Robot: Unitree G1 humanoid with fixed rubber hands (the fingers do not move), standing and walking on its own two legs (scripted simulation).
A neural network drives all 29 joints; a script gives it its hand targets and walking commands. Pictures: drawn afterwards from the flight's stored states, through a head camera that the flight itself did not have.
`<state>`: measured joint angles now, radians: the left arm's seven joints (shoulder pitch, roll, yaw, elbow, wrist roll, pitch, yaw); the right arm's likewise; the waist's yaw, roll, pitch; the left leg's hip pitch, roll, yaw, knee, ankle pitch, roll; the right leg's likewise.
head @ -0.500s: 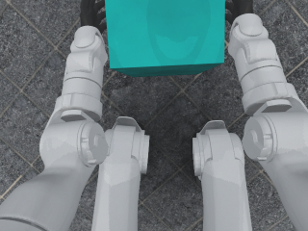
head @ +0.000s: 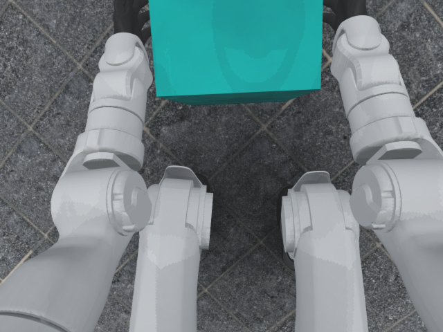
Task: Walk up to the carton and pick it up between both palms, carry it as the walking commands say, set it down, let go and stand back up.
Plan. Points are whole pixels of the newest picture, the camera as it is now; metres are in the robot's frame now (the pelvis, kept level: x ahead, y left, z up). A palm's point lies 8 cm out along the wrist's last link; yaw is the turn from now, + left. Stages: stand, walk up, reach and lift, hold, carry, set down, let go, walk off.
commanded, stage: set down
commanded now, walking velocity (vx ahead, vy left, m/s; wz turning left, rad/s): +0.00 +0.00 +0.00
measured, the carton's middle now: (235, 24) +0.55 +0.03 -0.24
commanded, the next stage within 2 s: let go in 1.80 s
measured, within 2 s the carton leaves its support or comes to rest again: neither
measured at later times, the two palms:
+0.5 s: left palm (112, 41) +0.51 +0.21 -0.17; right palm (374, 19) +0.53 -0.16 -0.17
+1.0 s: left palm (45, 3) +0.51 +0.22 -0.03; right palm out of the picture +0.54 -0.17 -0.03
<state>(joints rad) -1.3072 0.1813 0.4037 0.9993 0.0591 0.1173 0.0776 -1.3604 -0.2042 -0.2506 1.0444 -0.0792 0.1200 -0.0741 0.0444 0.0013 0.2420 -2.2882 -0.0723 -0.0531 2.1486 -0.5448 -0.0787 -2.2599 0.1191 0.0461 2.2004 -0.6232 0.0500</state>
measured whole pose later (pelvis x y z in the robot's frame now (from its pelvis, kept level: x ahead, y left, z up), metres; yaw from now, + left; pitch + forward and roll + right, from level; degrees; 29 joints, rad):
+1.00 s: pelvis +0.01 +0.01 +0.08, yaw +0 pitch +45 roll +0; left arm -1.10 0.25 0.26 0.84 -0.11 0.11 0.11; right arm -1.19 -0.33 -0.16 0.93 0.09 0.13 -0.06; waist 0.04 -0.01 0.01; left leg -2.14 -0.04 -0.03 1.87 -0.52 -0.04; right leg -2.11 0.06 0.04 1.91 -0.59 0.03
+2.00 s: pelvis +0.06 +0.01 +0.31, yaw +0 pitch +44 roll -1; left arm -0.78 0.15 0.33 0.68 0.11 0.10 -0.01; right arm -0.86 -0.21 -0.30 0.77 -0.13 0.10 0.02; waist 0.03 0.00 -0.09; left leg -1.44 -0.03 -0.06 0.94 -0.27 -0.02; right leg -1.41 0.04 0.05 0.95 -0.31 0.02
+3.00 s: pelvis +0.13 +0.00 +0.40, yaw +0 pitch -5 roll +0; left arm 0.23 0.21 0.05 0.40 0.02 0.14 -0.08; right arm 0.22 -0.19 -0.05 0.42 -0.02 0.12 0.07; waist 0.00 -0.01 0.12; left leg -0.09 -0.02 -0.05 0.43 -0.26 -0.01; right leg -0.06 0.02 0.05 0.45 -0.30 0.00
